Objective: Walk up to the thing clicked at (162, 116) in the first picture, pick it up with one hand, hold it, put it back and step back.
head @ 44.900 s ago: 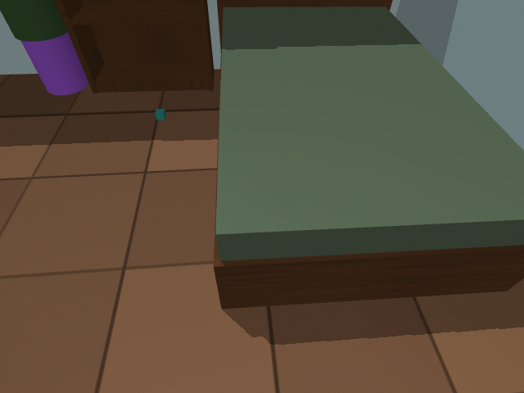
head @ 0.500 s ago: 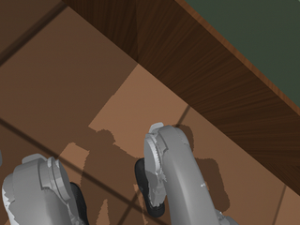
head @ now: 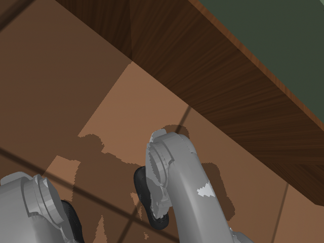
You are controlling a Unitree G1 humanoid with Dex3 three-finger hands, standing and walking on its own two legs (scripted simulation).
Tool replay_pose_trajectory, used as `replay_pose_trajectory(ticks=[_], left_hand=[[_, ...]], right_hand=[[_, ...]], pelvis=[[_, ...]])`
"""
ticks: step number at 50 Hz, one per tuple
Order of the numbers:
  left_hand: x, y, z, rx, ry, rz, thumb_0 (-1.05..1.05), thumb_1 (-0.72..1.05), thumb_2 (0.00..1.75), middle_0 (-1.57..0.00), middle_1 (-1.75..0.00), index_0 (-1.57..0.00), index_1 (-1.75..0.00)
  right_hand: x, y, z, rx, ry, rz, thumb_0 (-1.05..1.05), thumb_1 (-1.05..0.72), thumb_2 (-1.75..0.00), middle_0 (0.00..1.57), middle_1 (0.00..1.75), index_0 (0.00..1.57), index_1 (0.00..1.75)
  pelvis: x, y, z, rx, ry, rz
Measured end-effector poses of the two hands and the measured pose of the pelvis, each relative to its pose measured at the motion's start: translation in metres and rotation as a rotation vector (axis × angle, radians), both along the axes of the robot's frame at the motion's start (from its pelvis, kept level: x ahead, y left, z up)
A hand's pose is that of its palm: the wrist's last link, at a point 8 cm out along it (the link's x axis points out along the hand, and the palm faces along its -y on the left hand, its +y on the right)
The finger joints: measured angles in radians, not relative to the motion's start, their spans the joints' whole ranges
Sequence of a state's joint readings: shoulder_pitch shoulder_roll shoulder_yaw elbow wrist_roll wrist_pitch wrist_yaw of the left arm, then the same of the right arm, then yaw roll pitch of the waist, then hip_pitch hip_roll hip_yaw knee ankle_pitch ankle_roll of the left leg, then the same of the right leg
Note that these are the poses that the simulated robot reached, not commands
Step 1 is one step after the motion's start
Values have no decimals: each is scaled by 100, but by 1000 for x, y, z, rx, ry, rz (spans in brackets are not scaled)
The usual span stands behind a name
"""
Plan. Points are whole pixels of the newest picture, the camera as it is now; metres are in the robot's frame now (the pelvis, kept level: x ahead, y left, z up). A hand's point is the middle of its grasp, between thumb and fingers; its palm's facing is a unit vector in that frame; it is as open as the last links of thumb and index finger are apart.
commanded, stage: rest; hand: left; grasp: from above
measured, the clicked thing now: out of the picture +0.39 +0.44 -0.28
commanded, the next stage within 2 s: open in 0.36 s
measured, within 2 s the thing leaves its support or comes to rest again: neither
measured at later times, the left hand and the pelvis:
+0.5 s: hand out of the picture +0.45 +0.34 -0.22, palm faces -0.28 -0.36 -0.89, open 5.7 cm; pelvis +0.00 +0.00 +0.00, yaw -2 degrees
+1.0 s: hand out of the picture +0.45 +0.34 -0.23, palm faces -0.28 -0.36 -0.89, open 11.7 cm; pelvis -0.01 +0.01 +0.01, yaw -3 degrees
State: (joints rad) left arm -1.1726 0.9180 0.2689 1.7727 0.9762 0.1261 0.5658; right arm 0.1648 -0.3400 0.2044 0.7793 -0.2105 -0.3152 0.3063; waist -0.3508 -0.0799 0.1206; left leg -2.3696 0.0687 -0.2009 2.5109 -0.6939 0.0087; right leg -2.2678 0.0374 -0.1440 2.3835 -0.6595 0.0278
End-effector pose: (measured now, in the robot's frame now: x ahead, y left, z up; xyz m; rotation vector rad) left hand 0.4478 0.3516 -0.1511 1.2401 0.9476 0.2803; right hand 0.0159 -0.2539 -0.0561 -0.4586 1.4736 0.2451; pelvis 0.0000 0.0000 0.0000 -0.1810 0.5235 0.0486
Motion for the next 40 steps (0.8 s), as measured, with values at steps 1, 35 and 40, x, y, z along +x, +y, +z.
replay_pose_trajectory(ticks=[1, 35, 40], left_hand=[[1, 0, -1, 1, -3, -5, 0, 57, 26, -106, -26, -107, -25], [11, -2, -18, 5, -15, 16, 0, 25, 40, -76, -44, -77, -42], [14, -5, -18, 10, -19, 1, 0, 10, 51, -65, -51, -65, -51]], right_hand=[[0, 0, 1, -3, 1, 5, 0, -92, -90, 20, 29, 20, 30], [-18, 15, 20, 9, 30, 25, 0, -91, -90, 20, 29, 20, 30], [-16, 16, 25, 7, 28, 23, 0, -91, -90, 20, 30, 20, 30]], pelvis=[[0, 0, 0, -2, -2, -1], [-5, 4, 4, -39, -37, -14], [-4, 5, 8, -47, -31, -17]])
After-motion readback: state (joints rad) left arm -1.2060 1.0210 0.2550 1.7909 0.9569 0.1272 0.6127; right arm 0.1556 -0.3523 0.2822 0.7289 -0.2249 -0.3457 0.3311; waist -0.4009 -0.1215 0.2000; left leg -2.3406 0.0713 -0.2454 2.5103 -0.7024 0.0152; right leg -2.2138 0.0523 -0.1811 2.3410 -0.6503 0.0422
